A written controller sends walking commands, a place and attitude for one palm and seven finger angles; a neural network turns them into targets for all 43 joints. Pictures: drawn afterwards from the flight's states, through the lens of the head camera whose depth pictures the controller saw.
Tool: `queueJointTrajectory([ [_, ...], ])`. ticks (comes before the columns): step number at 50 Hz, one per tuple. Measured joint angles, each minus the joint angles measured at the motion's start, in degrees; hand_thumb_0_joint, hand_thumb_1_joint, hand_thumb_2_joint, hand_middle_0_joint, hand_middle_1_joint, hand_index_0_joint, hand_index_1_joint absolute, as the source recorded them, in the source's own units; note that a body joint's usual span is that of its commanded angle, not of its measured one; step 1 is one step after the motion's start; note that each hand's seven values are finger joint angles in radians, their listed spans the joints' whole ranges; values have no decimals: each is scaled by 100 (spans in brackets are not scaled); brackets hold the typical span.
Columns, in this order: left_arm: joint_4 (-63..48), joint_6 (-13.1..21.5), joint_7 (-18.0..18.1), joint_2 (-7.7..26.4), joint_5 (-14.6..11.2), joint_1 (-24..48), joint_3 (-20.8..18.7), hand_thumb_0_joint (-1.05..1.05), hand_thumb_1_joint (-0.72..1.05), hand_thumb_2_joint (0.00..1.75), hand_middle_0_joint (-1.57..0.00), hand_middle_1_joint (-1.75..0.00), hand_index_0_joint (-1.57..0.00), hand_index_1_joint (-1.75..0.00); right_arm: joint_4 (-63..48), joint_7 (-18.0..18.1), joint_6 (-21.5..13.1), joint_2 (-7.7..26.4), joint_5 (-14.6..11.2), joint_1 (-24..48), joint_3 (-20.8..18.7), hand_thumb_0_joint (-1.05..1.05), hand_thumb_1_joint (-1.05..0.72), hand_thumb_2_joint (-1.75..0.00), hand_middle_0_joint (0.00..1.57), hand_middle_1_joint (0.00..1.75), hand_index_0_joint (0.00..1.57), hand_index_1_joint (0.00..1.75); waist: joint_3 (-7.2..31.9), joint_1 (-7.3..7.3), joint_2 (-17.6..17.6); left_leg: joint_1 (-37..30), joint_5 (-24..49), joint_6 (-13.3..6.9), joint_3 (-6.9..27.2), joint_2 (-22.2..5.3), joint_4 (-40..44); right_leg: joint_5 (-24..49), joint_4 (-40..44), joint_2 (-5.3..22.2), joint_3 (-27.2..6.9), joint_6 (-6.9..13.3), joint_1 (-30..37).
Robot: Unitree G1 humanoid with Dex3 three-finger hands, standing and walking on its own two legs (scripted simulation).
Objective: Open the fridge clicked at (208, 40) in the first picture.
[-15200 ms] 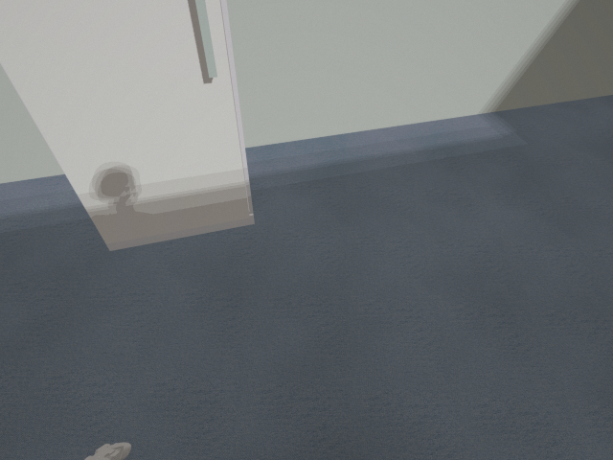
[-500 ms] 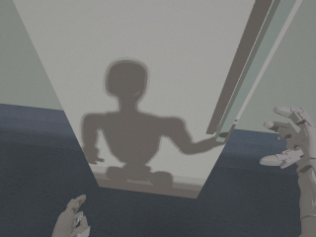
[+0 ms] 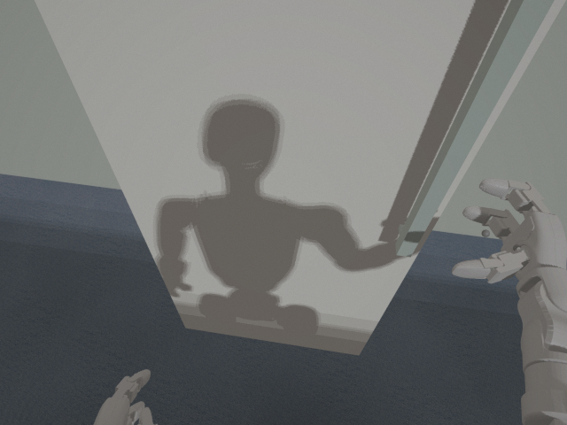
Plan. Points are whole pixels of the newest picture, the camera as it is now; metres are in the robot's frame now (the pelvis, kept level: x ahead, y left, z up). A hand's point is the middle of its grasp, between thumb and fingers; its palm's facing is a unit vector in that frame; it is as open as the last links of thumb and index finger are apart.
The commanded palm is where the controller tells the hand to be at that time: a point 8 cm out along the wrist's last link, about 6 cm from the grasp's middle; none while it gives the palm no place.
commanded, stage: move the hooked fingers beside the handle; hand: right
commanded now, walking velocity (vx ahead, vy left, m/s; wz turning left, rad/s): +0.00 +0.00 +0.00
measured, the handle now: (451, 141) +0.44 -0.17 +0.21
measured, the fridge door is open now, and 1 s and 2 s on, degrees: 0 0 0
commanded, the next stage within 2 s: none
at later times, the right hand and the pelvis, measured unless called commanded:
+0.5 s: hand (487, 234) +0.36 -0.23 +0.12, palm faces +0.13 +0.99 -0.01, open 14.0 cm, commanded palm +0.33 -0.28 +0.12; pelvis +0.00 +0.01 +0.00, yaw +0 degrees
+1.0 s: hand (472, 229) +0.37 -0.22 +0.12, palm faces +0.07 +1.00 +0.00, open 14.0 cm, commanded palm +0.33 -0.27 +0.12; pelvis +0.00 +0.00 +0.00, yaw +0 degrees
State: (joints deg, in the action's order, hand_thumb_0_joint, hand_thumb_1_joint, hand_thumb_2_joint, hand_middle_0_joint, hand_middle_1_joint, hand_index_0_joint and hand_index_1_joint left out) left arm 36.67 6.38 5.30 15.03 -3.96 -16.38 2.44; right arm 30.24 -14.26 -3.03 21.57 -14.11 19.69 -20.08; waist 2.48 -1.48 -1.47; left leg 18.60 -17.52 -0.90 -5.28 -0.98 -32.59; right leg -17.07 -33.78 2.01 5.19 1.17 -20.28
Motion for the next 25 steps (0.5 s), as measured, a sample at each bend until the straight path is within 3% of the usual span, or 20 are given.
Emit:
queueJointTrajectory([
  [9, 54, -62, 2, 56, 9, -36, -79, 1, 90, 90, -20, -30, -20, -30, -100, -16, -286, -88, -21, 85, 124, -1, 50, -30, 30, 120, 30, 120, -12, 31, -18, 22, -8, -9, -32, 12, -15, -23, -62, 12, -37, -4, -54],
  [18, -89, -190, -49, 12, -8, 34, -40, 1, 90, 90, -20, -30, -20, -30, -1, 78, -39, -127, 12, -81, 96, -1, 50, -30, 30, 120, 30, 120, 68, -18, -28, 31, -12, -18, 28, 18, -33, -4, -4, 17, 20, -14, -3],
  [25, -62, -148, -10, -5, 0, 53, -31, 1, 90, 90, -20, -30, -20, -30, -208, 119, -319, -105, 19, -114, 39, -2, 50, -30, 30, 120, 30, 120, -32, 68, -21, -49, 4, -45, -29, 46, -8, 4, -33, 43, -40, -38, 30],
])
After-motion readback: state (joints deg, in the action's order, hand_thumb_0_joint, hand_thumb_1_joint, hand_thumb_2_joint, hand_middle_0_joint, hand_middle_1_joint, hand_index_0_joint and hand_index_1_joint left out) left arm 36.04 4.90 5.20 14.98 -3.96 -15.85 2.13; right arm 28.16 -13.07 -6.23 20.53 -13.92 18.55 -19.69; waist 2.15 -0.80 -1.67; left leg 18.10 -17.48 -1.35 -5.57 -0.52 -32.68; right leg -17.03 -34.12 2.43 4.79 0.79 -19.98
